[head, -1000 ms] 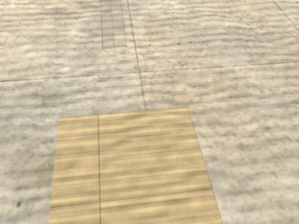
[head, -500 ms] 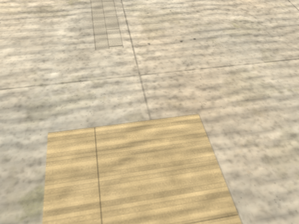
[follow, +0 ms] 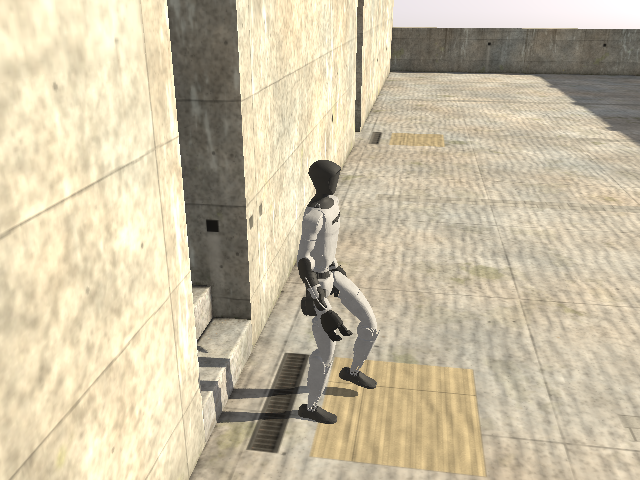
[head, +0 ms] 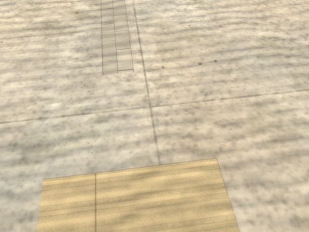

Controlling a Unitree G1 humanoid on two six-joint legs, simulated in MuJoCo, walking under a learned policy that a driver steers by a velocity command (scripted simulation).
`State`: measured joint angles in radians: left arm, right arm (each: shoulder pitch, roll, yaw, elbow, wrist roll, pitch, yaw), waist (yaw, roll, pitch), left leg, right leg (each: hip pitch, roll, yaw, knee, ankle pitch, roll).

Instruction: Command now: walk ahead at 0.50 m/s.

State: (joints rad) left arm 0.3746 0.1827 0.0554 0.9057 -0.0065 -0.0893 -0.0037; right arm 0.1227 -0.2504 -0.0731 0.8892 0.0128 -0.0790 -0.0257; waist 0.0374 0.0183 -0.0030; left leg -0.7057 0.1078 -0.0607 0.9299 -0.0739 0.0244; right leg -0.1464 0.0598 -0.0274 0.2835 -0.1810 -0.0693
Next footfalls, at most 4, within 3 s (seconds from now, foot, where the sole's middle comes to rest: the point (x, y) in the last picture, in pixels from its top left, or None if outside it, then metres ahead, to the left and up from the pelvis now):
0.24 left None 0.32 0.15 -0.79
0.76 right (194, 212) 0.58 -0.11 -0.79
1.36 left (147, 153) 0.88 0.12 -0.79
1.84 right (174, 108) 1.19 -0.02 -0.79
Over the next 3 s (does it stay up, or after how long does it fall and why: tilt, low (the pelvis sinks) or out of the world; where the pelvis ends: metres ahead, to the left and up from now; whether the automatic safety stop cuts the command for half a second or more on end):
stays up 1.28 0.18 -0.01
